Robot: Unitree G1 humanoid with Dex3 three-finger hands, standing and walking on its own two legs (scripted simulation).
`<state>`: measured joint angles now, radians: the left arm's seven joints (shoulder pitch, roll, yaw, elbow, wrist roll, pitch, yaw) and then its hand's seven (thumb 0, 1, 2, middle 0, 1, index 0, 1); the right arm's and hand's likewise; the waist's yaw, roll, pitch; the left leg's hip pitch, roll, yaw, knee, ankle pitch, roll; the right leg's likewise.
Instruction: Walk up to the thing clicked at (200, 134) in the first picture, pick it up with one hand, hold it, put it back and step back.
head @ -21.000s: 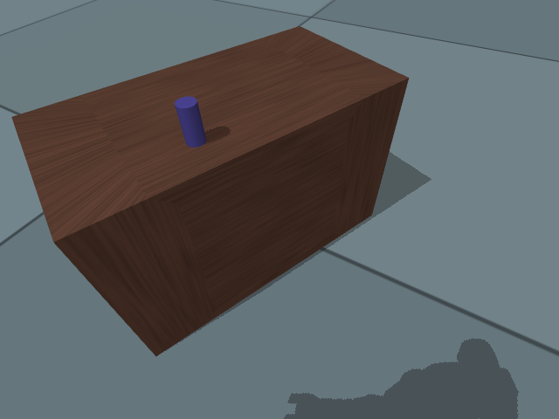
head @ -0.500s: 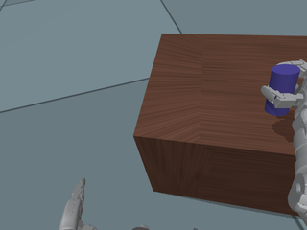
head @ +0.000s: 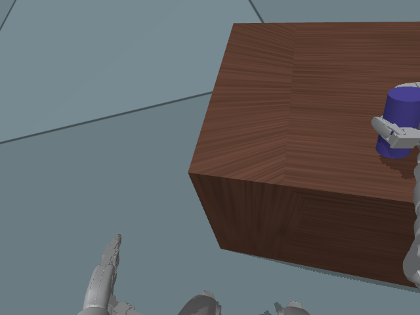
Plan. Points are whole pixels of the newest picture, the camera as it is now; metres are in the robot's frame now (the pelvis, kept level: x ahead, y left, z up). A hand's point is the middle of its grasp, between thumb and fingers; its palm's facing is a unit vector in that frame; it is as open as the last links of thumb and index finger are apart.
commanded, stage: lower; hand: right
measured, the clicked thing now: (399, 123) +0.48 -0.25 +0.07
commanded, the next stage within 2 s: loosen in 0.42 s
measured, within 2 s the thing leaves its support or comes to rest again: rests again in 1.48 s
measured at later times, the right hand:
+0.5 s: hand (396, 118) +0.50 -0.25 +0.06, palm faces +0.24 +0.97 +0.01, open 9.2 cm
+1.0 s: hand (396, 117) +0.50 -0.25 +0.06, palm faces +0.24 +0.97 +0.01, open 9.5 cm
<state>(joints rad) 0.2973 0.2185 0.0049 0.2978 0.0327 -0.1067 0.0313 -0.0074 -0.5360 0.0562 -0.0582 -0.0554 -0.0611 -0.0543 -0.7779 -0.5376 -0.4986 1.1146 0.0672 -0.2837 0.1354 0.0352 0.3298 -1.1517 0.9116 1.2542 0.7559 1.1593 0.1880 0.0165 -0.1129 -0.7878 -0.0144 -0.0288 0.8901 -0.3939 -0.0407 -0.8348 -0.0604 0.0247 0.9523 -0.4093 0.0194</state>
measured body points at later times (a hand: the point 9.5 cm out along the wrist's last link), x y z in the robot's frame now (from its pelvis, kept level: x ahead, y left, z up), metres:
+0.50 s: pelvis +0.00 +0.00 -0.02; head +0.11 -0.04 +0.42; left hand +0.15 +0.27 -0.04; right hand +0.48 -0.30 +0.06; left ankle +0.02 +0.15 -0.68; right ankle +0.02 -0.13 -0.68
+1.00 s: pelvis +0.00 +0.00 -0.02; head +0.10 -0.03 +0.41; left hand +0.15 +0.26 -0.04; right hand +0.48 -0.30 +0.06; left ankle +0.02 +0.15 -0.68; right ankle +0.02 -0.13 -0.68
